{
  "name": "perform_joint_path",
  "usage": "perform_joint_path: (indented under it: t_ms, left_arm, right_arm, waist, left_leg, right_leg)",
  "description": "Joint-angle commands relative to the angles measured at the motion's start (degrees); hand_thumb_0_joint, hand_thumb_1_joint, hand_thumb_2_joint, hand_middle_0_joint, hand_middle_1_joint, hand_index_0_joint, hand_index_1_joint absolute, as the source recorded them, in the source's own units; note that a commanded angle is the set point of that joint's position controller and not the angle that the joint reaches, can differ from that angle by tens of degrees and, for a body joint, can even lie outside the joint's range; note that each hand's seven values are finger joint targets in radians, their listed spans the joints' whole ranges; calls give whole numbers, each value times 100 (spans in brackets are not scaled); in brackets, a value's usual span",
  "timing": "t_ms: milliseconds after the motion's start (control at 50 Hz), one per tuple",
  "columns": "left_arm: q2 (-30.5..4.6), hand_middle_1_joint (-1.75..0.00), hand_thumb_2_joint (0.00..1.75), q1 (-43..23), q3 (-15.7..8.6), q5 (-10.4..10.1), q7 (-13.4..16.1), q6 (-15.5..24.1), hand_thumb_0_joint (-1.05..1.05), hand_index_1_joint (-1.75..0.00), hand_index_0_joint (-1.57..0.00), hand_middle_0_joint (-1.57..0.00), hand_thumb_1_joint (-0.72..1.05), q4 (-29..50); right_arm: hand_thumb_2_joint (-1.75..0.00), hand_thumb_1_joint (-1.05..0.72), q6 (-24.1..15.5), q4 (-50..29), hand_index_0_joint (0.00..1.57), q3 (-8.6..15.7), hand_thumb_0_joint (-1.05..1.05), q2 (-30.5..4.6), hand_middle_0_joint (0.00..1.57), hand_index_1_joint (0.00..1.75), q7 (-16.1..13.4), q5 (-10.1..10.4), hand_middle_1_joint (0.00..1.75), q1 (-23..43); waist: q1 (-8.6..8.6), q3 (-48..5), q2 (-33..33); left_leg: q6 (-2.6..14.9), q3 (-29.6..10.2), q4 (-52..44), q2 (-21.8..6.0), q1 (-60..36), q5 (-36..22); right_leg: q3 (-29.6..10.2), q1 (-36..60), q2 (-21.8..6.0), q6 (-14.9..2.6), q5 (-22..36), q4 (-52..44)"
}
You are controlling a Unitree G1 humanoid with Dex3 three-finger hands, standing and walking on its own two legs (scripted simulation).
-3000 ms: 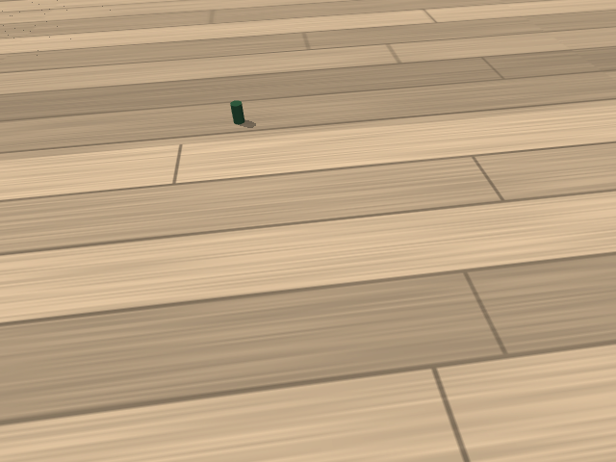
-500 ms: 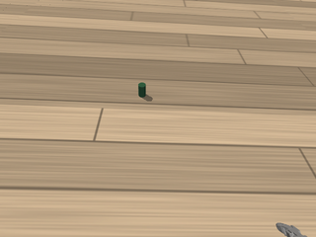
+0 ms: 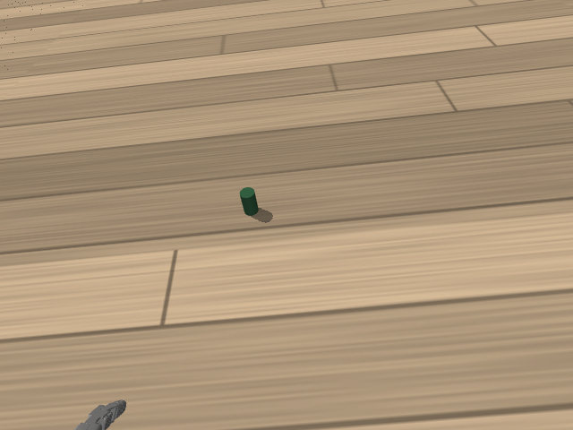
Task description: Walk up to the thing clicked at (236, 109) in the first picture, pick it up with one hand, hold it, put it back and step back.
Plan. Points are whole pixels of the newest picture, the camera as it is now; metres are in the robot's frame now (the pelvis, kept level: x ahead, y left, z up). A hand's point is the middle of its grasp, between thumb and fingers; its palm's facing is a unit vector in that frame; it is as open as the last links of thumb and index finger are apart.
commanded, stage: walk up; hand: left
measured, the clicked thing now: (249, 201) +1.18 +0.23 -0.70
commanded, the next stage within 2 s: none
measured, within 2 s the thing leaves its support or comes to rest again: neither
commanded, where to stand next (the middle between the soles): +0.83 +0.00 m, yaw +1 degrees
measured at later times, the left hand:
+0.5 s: hand (131, 403) +0.22 +0.30 -0.16, palm faces +0.05 -0.93 -0.36, open 7.4 cm
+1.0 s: hand (178, 253) +0.49 +0.25 -0.11, palm faces +0.01 -0.90 -0.43, open 7.4 cm
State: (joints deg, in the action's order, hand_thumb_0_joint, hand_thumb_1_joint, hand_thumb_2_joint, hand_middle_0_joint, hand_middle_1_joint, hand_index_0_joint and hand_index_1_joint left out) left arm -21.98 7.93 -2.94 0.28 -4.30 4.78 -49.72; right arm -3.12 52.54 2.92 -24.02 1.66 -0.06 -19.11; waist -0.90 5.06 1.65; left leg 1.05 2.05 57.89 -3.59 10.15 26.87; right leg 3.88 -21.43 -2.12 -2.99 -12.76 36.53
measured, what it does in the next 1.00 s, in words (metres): walks ahead: left foot, then right foot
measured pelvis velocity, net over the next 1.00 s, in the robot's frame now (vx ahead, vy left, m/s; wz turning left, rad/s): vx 0.41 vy -0.03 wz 0.04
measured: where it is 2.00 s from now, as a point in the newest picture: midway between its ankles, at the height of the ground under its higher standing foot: (306, 295)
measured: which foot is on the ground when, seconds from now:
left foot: up 0.00-0.40, down 0.42-0.94, up 0.96-1.00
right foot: down 0.00-0.46, up 0.48-0.90, down 0.92-1.00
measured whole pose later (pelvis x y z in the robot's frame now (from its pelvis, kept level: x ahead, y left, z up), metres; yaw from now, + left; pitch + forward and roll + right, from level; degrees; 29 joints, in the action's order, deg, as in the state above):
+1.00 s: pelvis +0.41 -0.03 +0.00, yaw +2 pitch -4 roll +2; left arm -22.6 14.0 -3.5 0.9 -3.1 5.3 -50.7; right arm -2.0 50.7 3.5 -25.0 2.1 -0.3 -19.7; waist -0.3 5.0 3.1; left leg 1.7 0.4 52.9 -1.8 12.8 27.3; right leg 2.9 -20.3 -3.0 -1.1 -12.0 35.7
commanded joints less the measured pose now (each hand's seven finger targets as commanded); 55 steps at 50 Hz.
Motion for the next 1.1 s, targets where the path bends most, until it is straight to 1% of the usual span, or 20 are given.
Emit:
perform_joint_path:
  t_ms: [0, 60, 100, 200, 340, 400, 420, 440, 460, 540, 580, 720, 820, 880, 900, 920, 940, 960, 1040, 1080]
  left_arm:
    - [-1677, -30, 90, 764, -482, -132, 279, 68, 0, -30, -20, -20, 90, 139]
    - [-1451, -30, 90, 640, -401, -88, 273, 152, 0, -30, -20, -20, 90, 188]
    - [-1426, -30, 90, 735, -382, -65, 260, 215, 0, -30, -20, -20, 90, 292]
    - [-1556, -30, 90, 884, -471, 52, 277, 237, 0, -30, -20, -20, 90, 404]
    - [-1609, -30, 90, 1101, -479, 42, 322, 131, 0, -30, -20, -20, 90, 379]
    - [-1507, -30, 90, 1105, -384, -16, 347, 57, 0, -30, -20, -20, 90, 469]
    - [-1159, -30, 90, 1399, -253, -67, 352, 30, 0, -30, -20, -20, 90, 511]
    - [-804, -30, 90, 1713, -196, -140, 340, 14, 0, -30, -20, -20, 90, 538]
    - [-1463, -30, 90, 1564, -332, -122, 419, -55, 0, -30, -20, -20, 90, 438]
    - [-1351, -30, 90, 1404, -236, -92, 292, -53, 0, -30, -20, -20, 90, 272]
    - [-1273, -30, 90, 1519, -250, -85, 222, -123, 0, -30, -20, -20, 90, 182]
    - [-1200, -30, 90, 700, -307, 46, 23, -133, 0, -30, -20, -20, 90, 380]
    - [-1145, -30, 90, 514, -361, 26, 20, -20, 0, -30, -20, -20, 90, 296]
    - [-1409, -30, 90, 1410, -488, 65, 138, 97, 0, -30, -20, -20, 90, -79]
    - [-1677, -30, 90, 1906, -586, 103, 217, 152, 0, -30, -20, -20, 90, -178]
    - [-2115, -30, 90, 1952, -678, 114, 280, 195, 0, -30, -20, -20, 90, -32]
    - [-2174, -30, 90, 1832, -639, 23, 275, 154, 0, -30, -20, -20, 90, -32]
    - [-2125, -30, 90, 1590, -612, -30, 285, 131, 0, -30, -20, -20, 90, 99]
    - [-1572, -30, 90, 981, -402, -87, 341, 161, 0, -30, -20, -20, 90, 227]
    - [-1525, -30, 90, 1038, -371, -54, 335, 186, 0, -30, -20, -20, 90, 290]
  right_arm:
    - [-90, -90, -175, -380, 20, 285, 0, -1112, 20, 30, -61, 145, 30, -125]
    - [-90, -90, -43, -292, 20, 284, 0, -982, 20, 30, 63, 48, 30, -295]
    - [-90, -90, 14, -305, 20, 324, 0, -953, 20, 30, 110, 16, 30, -252]
    - [-90, -90, 43, -653, 20, 371, 0, -969, 20, 30, 231, -41, 30, 728]
    - [-90, -90, -90, -808, 20, 345, 0, -888, 20, 30, 278, -106, 30, 1146]
    - [-90, -90, -165, -500, 20, 472, 0, -1162, 20, 30, 180, -215, 30, -28]
    - [-90, -90, -192, -357, 20, 619, 0, -1496, 20, 30, 108, -314, 30, -746]
    - [-90, -90, -215, -535, 20, 716, 0, -1889, 20, 30, 22, -310, 30, -841]
    - [-90, -90, -203, -559, 20, 729, 0, -1914, 20, 30, 13, -47, 30, -730]
    - [-90, -90, -225, -717, 20, 413, 0, -1265, 20, 30, -89, 105, 30, 59]
    - [-90, -90, -282, -760, 20, 386, 0, -1212, 20, 30, -72, 90, 30, 171]
    - [-90, -90, -339, -845, 20, 462, 0, -1426, 20, 30, 28, -5, 30, 205]
    - [-90, -90, -270, -890, 20, 460, 0, -1434, 20, 30, 48, -7, 30, 306]
    - [-90, -90, -203, -953, 20, 362, 0, -1145, 20, 30, 27, -23, 30, 246]
    - [-90, -90, -203, -946, 20, 251, 0, -840, 20, 30, 38, -9, 30, -46]
    - [-90, -90, -188, -1006, 20, 124, 0, -512, 20, 30, 57, -11, 30, -350]
    - [-90, -90, -121, -852, 20, 285, 0, -1138, 20, 30, -9, -28, 30, -181]
    - [-90, -90, -98, -769, 20, 334, 0, -1352, 20, 30, -59, -44, 30, -40]
    - [-90, -90, -8, -383, 20, 290, 0, -1045, 20, 30, 35, 51, 30, -384]
    - [-90, -90, 59, -368, 20, 309, 0, -999, 20, 30, 102, 12, 30, -375]
  waist:
    - [286, -427, -849]
    - [80, -184, -1017]
    - [44, -234, -883]
    - [298, 211, -736]
    - [368, -163, -669]
    - [-244, -801, 138]
    - [-497, -1352, 968]
    - [-392, -1575, 1886]
    - [-439, -1597, 1136]
    - [-11, -378, 247]
    - [76, -227, 404]
    - [-69, 248, 742]
    - [36, 2, 699]
    - [496, -659, -229]
    - [698, -1032, -1239]
    - [582, -1053, -2128]
    - [668, -868, -1531]
    - [579, -624, -1281]
    - [124, -158, -1112]
    - [135, -165, -1209]
  left_leg:
    - [138, -810, 999, -90, 2118, -757]
    - [89, -612, 415, 3, 1678, -1475]
    - [-28, -588, 210, 80, 1966, -1792]
    - [-181, -639, -1146, -62, 2394, -2012]
    - [130, -140, -2512, -120, 1474, -2085]
    - [420, 48, -3118, 252, -434, -1860]
    - [772, -927, -3239, -351, -1703, -1199]
    - [1308, -3497, -3506, -1738, -2718, -1023]
    - [1870, -4422, -3937, -2161, -2656, -757]
    - [1003, -1560, -4078, -1264, -500, -2873]
    - [1035, -1089, -4209, -1037, 93, -2808]
    - [1175, -852, -4775, -920, 322, -650]
    - [1013, -758, -4165, -961, 297, -1256]
    - [697, -392, -2405, -614, 659, -1765]
    - [530, 54, -943, -117, 1162, -1415]
    - [205, 145, 239, 545, 2370, 296]
    - [148, -217, 762, 475, 2758, 373]
    - [149, -503, 933, 228, 2777, 212]
    - [117, -771, 321, 83, 1997, -877]
    - [58, -621, 184, 193, 1910, -1211]
  right_leg:
    - [-1913, 1816, -1406, -557, 1094, -1949]
    - [-924, 1020, -823, -220, 1518, -2167]
    - [-787, 1300, -883, -290, 1740, -2250]
    - [-770, 1317, -1091, -348, 407, -2731]
    - [-520, 1935, -1276, -522, 1882, -1802]
    - [-61, 1394, -772, -404, 2314, 249]
    - [105, 363, -399, -170, 1552, 1728]
    - [45, -1314, 530, 128, -1529, 2939]
    - [-541, -1655, 328, -38, -1983, 3538]
    - [-1039, -864, -182, 27, -802, 2885]
    - [-750, -553, -161, 159, -618, 2732]
    - [-394, -761, -484, 377, 181, 680]
    - [-264, 90, -318, 237, 508, -343]
    - [-243, 1852, -100, 130, 312, -804]
    - [-820, 2567, -508, -6, -533, -1304]
    - [-3073, 3083, -1807, -385, -1385, -1913]
    - [-4103, 2871, -2321, -956, -1615, -2264]
    - [-4120, 2416, -2384, -1197, -1425, -2266]
    - [-1551, 1299, -1190, -383, 303, -2158]
    - [-1160, 1163, -1026, -495, 452, -2272]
